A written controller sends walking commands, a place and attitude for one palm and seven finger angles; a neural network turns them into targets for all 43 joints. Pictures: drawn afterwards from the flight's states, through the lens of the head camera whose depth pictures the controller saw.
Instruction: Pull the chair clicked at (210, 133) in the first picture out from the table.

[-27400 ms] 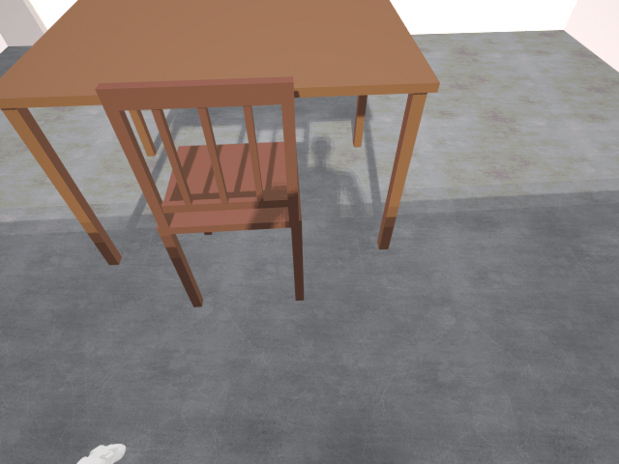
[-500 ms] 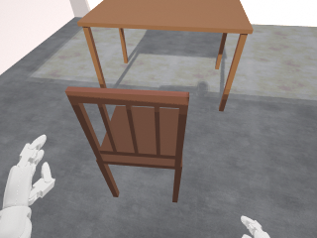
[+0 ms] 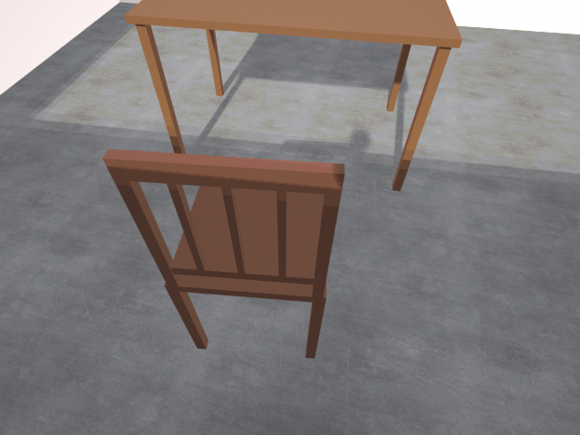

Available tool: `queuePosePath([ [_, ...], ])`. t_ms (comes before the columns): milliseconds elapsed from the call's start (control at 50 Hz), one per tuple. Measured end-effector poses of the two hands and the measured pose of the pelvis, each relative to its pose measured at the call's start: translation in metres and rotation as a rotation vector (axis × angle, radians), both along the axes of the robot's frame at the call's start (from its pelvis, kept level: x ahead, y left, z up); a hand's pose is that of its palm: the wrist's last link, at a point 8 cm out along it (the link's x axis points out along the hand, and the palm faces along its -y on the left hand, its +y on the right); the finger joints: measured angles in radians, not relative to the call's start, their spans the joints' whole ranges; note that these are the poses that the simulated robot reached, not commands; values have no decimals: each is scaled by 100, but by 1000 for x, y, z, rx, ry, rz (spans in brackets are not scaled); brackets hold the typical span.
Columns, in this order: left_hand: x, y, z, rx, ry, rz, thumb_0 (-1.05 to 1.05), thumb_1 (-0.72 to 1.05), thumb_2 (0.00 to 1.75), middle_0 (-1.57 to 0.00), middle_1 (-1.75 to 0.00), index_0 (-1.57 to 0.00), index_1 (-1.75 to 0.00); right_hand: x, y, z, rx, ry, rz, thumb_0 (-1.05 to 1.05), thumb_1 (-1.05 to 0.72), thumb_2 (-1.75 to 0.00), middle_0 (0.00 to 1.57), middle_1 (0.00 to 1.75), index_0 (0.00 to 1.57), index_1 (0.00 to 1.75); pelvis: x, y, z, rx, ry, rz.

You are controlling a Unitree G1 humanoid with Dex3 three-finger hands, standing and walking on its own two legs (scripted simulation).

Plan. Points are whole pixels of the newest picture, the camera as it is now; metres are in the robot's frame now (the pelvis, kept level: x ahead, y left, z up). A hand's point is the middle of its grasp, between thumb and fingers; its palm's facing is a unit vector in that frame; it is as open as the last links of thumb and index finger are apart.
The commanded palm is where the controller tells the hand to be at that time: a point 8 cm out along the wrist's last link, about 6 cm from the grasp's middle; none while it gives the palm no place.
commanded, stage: let the arm hang, fingers relaxed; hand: left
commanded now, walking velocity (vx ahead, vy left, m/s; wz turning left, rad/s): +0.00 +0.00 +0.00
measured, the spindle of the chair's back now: (235, 232) +0.50 +0.14 -0.10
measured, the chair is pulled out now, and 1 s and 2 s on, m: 0.67 0.67 0.67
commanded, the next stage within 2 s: look to check the result in 0.52 s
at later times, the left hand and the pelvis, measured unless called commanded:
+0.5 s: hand out of the picture -0.02 +0.15 -0.17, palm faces +0.04 -0.98 -0.17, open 7.4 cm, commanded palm none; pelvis +0.00 -0.01 +0.00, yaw +0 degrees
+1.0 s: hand out of the picture +0.00 +0.15 -0.17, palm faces +0.04 -0.98 -0.20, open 7.3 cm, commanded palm none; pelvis +0.00 -0.01 +0.00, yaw +0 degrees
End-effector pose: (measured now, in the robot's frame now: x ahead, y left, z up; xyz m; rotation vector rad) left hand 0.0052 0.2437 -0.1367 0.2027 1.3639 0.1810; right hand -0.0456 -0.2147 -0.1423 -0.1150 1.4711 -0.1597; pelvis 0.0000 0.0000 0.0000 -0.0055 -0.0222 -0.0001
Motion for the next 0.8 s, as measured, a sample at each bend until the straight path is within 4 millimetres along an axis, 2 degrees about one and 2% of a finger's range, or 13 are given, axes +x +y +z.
queuePosePath([
  [80,-14,-5,1,-2,35,14,0,92,90,-19,-30,-20,-29,-4,11,-4,35,11,-5,0,-91,-90,19,30,20,30,0,0,0,3,-1,-3],
  [180,-21,-21,-2,-31,50,23,0,91,90,-19,-30,-20,-29,0,20,-8,62,-2,-6,0,-91,-90,20,30,20,30,-1,-1,0,5,-1,-5],
  [340,-25,-43,-8,-78,55,27,1,92,90,-20,-30,-20,-29,12,21,-8,60,-39,-9,0,-91,-90,20,30,20,30,-1,-4,0,6,-1,-10],
  [500,-26,-46,-8,-80,51,40,1,91,90,-20,-30,-20,-29,14,14,-7,45,-40,-7,0,-91,-90,19,30,20,30,0,-7,0,6,2,-7],
  [800,-16,-42,-6,-57,36,36,1,91,90,-20,-30,-20,-29,5,8,-6,46,-4,-9,0,-91,-90,19,30,20,30,0,-12,0,8,3,-1],
])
